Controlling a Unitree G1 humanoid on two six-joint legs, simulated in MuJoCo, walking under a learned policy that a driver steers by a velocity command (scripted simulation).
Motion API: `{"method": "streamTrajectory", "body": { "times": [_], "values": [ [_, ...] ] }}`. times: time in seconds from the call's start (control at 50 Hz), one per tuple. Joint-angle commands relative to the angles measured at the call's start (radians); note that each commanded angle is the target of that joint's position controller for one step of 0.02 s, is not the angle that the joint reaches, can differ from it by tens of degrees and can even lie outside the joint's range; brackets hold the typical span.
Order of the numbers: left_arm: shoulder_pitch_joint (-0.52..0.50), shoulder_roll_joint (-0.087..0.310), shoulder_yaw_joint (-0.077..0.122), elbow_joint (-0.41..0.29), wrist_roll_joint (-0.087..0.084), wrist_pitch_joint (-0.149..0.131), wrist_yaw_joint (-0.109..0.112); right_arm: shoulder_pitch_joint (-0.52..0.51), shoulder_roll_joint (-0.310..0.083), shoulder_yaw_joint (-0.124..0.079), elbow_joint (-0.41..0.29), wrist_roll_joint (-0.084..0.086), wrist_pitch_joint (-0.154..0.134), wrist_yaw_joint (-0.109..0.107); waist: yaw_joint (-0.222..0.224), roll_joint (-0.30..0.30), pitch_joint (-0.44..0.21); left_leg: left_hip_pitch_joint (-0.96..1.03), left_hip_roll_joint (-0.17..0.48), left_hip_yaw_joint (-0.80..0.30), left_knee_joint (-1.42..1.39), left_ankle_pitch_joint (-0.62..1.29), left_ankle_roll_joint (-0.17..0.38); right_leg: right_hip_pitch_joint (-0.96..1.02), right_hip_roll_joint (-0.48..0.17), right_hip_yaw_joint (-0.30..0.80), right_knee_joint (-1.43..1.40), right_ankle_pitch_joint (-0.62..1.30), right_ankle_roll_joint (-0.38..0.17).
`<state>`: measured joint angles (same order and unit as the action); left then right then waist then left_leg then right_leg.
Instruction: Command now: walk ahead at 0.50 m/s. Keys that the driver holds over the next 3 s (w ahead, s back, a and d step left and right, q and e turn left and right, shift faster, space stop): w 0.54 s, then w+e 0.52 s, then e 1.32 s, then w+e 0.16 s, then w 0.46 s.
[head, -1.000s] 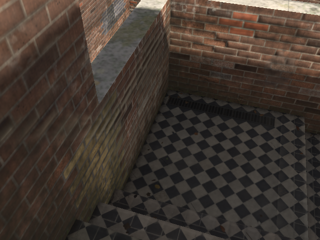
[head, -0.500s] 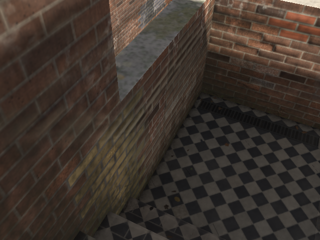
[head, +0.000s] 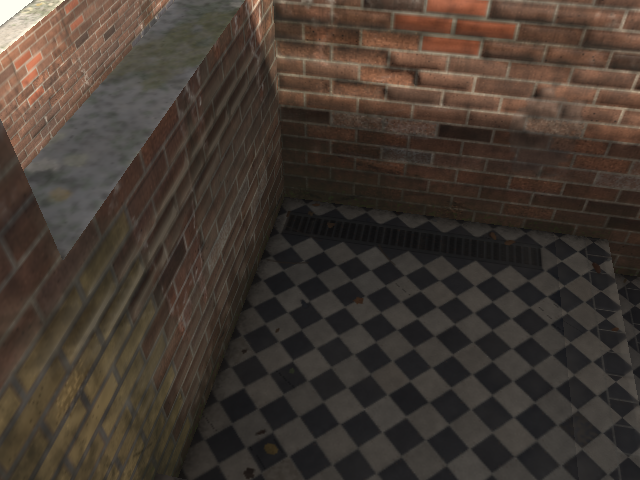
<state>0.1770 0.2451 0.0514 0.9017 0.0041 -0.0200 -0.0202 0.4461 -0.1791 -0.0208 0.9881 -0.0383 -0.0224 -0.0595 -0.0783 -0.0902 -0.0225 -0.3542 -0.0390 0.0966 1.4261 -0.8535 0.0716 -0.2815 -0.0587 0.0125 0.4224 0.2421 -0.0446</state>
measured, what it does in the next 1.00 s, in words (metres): goes down: right foot 0.21 m lower, then left foot 0.20 m lower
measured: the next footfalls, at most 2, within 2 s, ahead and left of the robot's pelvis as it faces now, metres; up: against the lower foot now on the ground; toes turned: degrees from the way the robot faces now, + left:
right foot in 0.02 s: +0.09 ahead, -0.09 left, -0.21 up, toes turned -1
left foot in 0.58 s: +0.39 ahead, +0.10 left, -0.41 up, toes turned +1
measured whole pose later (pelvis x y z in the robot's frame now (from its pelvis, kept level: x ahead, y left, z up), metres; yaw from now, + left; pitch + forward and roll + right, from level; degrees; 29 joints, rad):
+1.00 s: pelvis +0.48 +0.01 -0.38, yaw -9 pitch +1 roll +3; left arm 0.21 0.25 0.00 0.93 0.12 -0.08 -0.08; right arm 0.58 -0.10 0.07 1.14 -0.10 -0.16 0.00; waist -0.05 -0.03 -0.04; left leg -0.30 -0.01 0.22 1.22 -0.86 0.07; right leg -0.63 -0.10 0.04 0.80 0.33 -0.01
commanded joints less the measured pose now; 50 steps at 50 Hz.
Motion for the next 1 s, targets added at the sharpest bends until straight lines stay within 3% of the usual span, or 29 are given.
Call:
{"method": "streamTrajectory", "body": {
  "times": [0.02, 0.04, 0.06, 0.08, 0.1, 0.12, 0.14, 0.2, 0.24, 0.28, 0.36, 0.48, 0.54, 0.56, 0.58, 0.6, 0.62, 0.64, 0.66, 0.68, 0.7, 0.72, 0.76, 0.8, 0.84, 0.88, 0.92, 0.96, 1.0],
  "values": [
    [0.470, 0.138, 0.053, 0.134, -0.004, -0.007, -0.006, 0.100, -0.105, -0.039, 0.027, -0.005, 0.024, -0.010, 0.162, -0.083, 0.000, -0.329, -0.032, -0.176, 0.540, 0.325, 0.134, 0.460, -0.134, 0.083, -0.107, 0.291, -0.077],
    [0.484, 0.147, 0.024, 0.126, -0.002, -0.011, -0.017, 0.116, -0.037, -0.029, -0.029, 0.032, 0.007, 0.009, 0.096, -0.160, -0.056, -0.709, -0.085, -0.111, 0.848, -0.132, 0.094, 0.660, -0.212, 0.131, 0.385, 0.742, -0.048],
    [0.531, 0.203, 0.046, 0.150, -0.019, -0.005, -0.023, 0.099, -0.061, -0.023, -0.077, 0.061, -0.009, 0.006, 0.113, -0.187, -0.158, -0.899, -0.054, -0.122, 0.878, -0.034, 0.103, 0.753, -0.301, 0.242, 0.368, 0.566, -0.097],
    [0.559, 0.228, 0.062, 0.161, -0.020, -0.006, -0.017, -0.021, -0.092, -0.024, -0.097, 0.045, -0.012, -0.001, 0.175, -0.171, -0.120, -1.012, -0.045, -0.176, 0.816, 0.109, 0.097, 0.660, -0.352, 0.408, 0.169, 0.000, -0.185],
    [0.452, 0.138, 0.028, 0.129, -0.002, 0.000, -0.004, -0.123, -0.125, -0.036, -0.069, 0.023, 0.009, 0.002, 0.153, 0.025, 0.019, -1.009, -0.011, -0.206, 0.678, 0.315, 0.083, 0.462, -0.256, 0.358, 0.064, -0.419, -0.113],
    [0.447, 0.137, 0.014, 0.133, 0.015, -0.008, 0.006, -0.120, -0.102, -0.035, -0.068, 0.026, 0.025, 0.008, 0.130, -0.069, 0.061, -0.966, 0.002, -0.212, 0.619, 0.365, 0.051, 0.314, -0.323, 0.446, 0.040, -0.388, -0.134],
    [0.456, 0.045, -0.020, 0.169, 0.018, -0.030, 0.007, -0.108, -0.078, -0.032, -0.032, 0.003, 0.035, 0.007, 0.089, 0.036, 0.140, -0.951, 0.009, -0.286, 0.548, 0.481, 0.035, 0.200, -0.275, 0.374, 0.135, -0.127, -0.084],
    [0.249, 0.017, -0.061, 0.111, 0.004, -0.086, 0.011, -0.206, -0.023, -0.010, -0.085, -0.007, 0.048, 0.039, -0.014, 0.069, 0.191, -0.623, -0.010, -0.165, -0.027, 0.837, -0.079, -0.300, -0.161, 0.234, 0.062, -0.299, -0.060],
    [0.256, 0.115, -0.038, 0.123, -0.008, -0.092, 0.011, -0.102, -0.019, -0.013, -0.009, -0.013, 0.064, 0.044, -0.039, -0.036, 0.082, -0.334, 0.010, -0.114, -0.092, 1.106, -0.072, -0.331, -0.146, 0.243, 0.063, -0.176, -0.061],
    [0.323, 0.085, -0.040, 0.162, -0.033, -0.099, 0.029, -0.182, -0.075, -0.031, -0.012, 0.004, 0.054, 0.057, 0.011, -0.029, 0.104, -0.495, 0.017, -0.191, -0.296, 1.278, -0.044, -0.131, -0.093, 0.230, 0.182, -0.453, -0.064],
    [0.321, 0.057, -0.041, 0.129, -0.009, -0.069, 0.051, -0.420, -0.054, -0.024, -0.064, 0.000, 0.020, 0.082, 0.089, 0.047, 0.164, -0.357, 0.042, -0.145, -0.616, 1.480, -0.047, -0.156, -0.089, 0.249, 0.221, -0.788, -0.128],
    [0.455, 0.009, -0.041, 0.187, 0.053, -0.032, 0.053, -0.528, -0.058, -0.023, -0.149, 0.051, -0.020, 0.086, 0.281, 0.029, 0.269, -0.268, 0.083, -0.125, -1.103, 1.234, -0.031, 0.066, -0.038, 0.247, 0.429, -0.338, -0.172],
    [0.331, 0.080, -0.022, 0.174, 0.043, -0.061, 0.046, -0.170, -0.158, -0.052, -0.027, 0.034, -0.022, 0.068, 0.117, 0.015, 0.116, 0.070, 0.134, -0.136, -1.092, 1.229, 0.019, 0.000, -0.060, 0.294, 0.742, -0.057, -0.198],
    [0.409, 0.051, -0.026, 0.180, 0.051, -0.052, 0.053, -0.112, -0.176, -0.059, 0.003, 0.034, -0.018, 0.072, 0.130, 0.121, 0.118, 0.148, 0.124, -0.052, -1.335, 1.163, -0.009, 0.046, 0.005, 0.224, 0.884, -0.020, -0.171],
    [0.512, 0.108, -0.029, 0.215, 0.158, -0.062, -0.073, 0.185, -0.207, -0.061, 0.116, -0.162, -0.023, 0.128, 0.044, 0.494, 0.103, 0.700, 0.134, -0.123, -1.301, 1.279, 0.047, -0.343, 0.120, 0.222, 1.230, -0.594, -0.042],
    [0.381, 0.197, 0.031, 0.183, 0.080, -0.057, -0.127, 0.397, -0.164, -0.070, 0.102, -0.167, -0.005, 0.162, -0.142, 0.378, -0.111, 1.033, 0.215, -0.157, -0.815, 1.439, 0.177, -0.696, 0.264, 0.126, 1.706, -1.083, -0.051],
    [0.425, 0.113, 0.020, 0.124, 0.032, -0.072, -0.133, 0.278, -0.260, -0.071, 0.098, -0.141, -0.012, 0.172, -0.018, 0.254, -0.253, 1.040, 0.337, -0.241, -0.721, 1.495, 0.241, -0.776, 0.199, 0.129, 1.687, -0.994, -0.058],
    [0.395, 0.010, -0.022, 0.080, -0.002, -0.084, -0.125, 0.217, -0.258, -0.071, 0.093, -0.167, -0.014, 0.171, -0.012, 0.190, -0.159, 0.918, 0.419, -0.317, -0.798, 1.273, 0.297, -0.929, 0.148, 0.142, 1.687, -0.911, -0.080],
    [0.295, 0.017, -0.021, 0.019, -0.002, -0.092, -0.095, 0.127, -0.203, -0.058, 0.078, -0.126, -0.024, 0.164, -0.013, 0.217, -0.035, 0.719, 0.510, -0.560, -0.961, 0.654, 0.349, -1.107, 0.058, 0.173, 1.647, -0.775, -0.071],
    [0.251, 0.022, -0.029, 0.025, 0.031, -0.091, -0.055, -0.056, -0.043, -0.001, 0.046, -0.120, -0.051, 0.158, 0.072, 0.031, 0.108, 0.362, 0.406, -0.425, -1.015, 0.562, 0.252, -1.023, -0.005, 0.213, 1.363, -0.456, -0.083],
    [0.273, -0.010, -0.046, 0.050, 0.079, -0.085, -0.037, -0.128, 0.058, 0.044, 0.030, -0.144, -0.076, 0.138, 0.138, 0.000, 0.202, 0.030, 0.397, -0.349, -1.053, 0.724, 0.220, -0.854, -0.107, 0.249, 1.052, -0.225, -0.086],
    [0.299, 0.005, -0.031, 0.084, 0.085, -0.079, -0.041, -0.133, 0.083, 0.056, 0.018, -0.104, -0.107, 0.106, 0.140, 0.023, 0.200, -0.220, 0.317, -0.216, -1.052, 0.827, 0.217, -0.589, -0.104, 0.201, 0.778, -0.024, -0.057],
    [0.336, -0.049, -0.047, 0.110, 0.117, -0.063, -0.082, -0.107, -0.042, 0.040, 0.038, -0.065, -0.150, 0.078, 0.179, 0.217, 0.065, -0.373, 0.180, -0.114, -0.940, 0.741, 0.147, -0.314, -0.048, 0.057, 0.870, 0.030, -0.030],
    [0.255, -0.022, -0.044, 0.076, 0.132, -0.073, -0.085, 0.021, -0.011, 0.062, 0.089, -0.063, -0.175, 0.051, 0.098, 0.101, 0.041, -0.206, 0.231, -0.129, -0.860, 0.749, 0.154, -0.440, -0.086, 0.133, 0.570, 0.224, -0.003],
    [0.171, 0.018, -0.039, 0.048, 0.106, -0.083, -0.055, 0.049, -0.048, 0.061, 0.106, -0.074, -0.172, 0.053, 0.084, 0.151, 0.039, -0.194, 0.211, -0.109, -0.759, 0.661, 0.127, -0.334, -0.063, 0.101, 0.426, 0.307, 0.035],
    [0.114, 0.048, -0.040, 0.024, 0.118, -0.075, -0.052, 0.069, -0.039, 0.069, 0.119, -0.091, -0.158, 0.072, 0.088, 0.147, 0.105, -0.211, 0.237, -0.155, -0.671, 0.567, 0.122, -0.356, -0.049, 0.079, 0.490, 0.284, 0.025],
    [0.061, 0.068, -0.037, 0.004, 0.133, -0.075, -0.051, 0.106, -0.038, 0.077, 0.120, -0.080, -0.155, 0.075, 0.085, 0.113, 0.131, -0.111, 0.287, -0.226, -0.587, 0.609, 0.115, -0.442, -0.053, 0.077, 0.499, 0.186, 0.020],
    [-0.009, 0.066, -0.040, -0.020, 0.115, -0.071, -0.052, 0.229, -0.021, 0.079, 0.153, -0.051, -0.148, 0.056, 0.023, 0.119, 0.147, 0.084, 0.300, -0.255, -0.458, 0.709, 0.098, -0.553, -0.059, 0.053, 0.388, 0.081, 0.038],
    [-0.118, 0.066, -0.036, -0.060, 0.115, -0.066, -0.062, 0.252, -0.065, 0.060, 0.151, -0.057, -0.130, 0.046, -0.014, 0.160, 0.158, 0.139, 0.322, -0.292, -0.403, 0.713, 0.096, -0.509, -0.059, 0.010, 0.307, -0.019, 0.032]
  ]
}}
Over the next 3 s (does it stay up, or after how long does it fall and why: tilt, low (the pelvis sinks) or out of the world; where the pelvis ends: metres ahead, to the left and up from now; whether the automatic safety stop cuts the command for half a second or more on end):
stays up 0.95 -0.32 -0.67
